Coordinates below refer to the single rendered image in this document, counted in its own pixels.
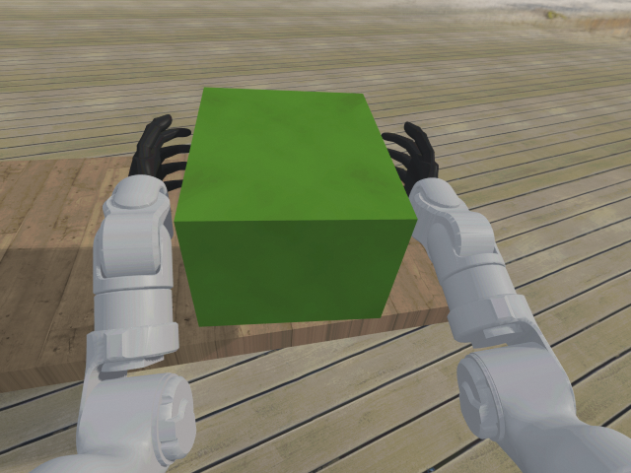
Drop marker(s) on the right robot upper arm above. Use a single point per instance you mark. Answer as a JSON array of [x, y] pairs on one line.
[[518, 397]]

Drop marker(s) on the robot left forearm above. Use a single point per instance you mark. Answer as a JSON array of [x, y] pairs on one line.
[[132, 281]]

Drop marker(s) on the left robot hand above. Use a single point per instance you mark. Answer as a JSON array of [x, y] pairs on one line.
[[149, 155]]

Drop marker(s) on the table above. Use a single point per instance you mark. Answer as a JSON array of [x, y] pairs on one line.
[[50, 212]]

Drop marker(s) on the carton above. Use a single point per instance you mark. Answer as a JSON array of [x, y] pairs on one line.
[[290, 209]]

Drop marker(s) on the left robot upper arm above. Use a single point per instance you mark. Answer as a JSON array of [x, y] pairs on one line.
[[137, 424]]

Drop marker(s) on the robot right forearm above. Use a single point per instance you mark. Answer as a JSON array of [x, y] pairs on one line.
[[484, 306]]

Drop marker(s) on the right robot hand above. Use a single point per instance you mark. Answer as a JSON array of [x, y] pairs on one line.
[[421, 162]]

